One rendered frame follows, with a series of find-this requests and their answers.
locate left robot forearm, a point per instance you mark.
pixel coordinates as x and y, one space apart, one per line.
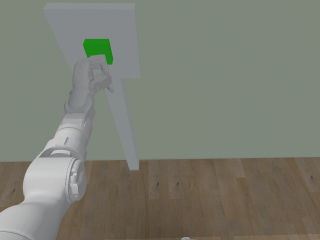
74 131

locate button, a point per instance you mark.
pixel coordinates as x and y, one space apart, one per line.
98 47

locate left robot hand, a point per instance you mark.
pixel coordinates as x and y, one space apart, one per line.
83 76

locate panel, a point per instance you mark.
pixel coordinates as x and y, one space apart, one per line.
72 23

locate robot left upper arm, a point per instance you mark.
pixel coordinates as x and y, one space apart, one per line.
52 184

